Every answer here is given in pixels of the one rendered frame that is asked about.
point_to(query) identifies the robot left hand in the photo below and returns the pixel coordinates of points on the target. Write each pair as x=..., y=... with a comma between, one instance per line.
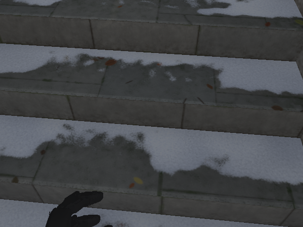
x=62, y=215

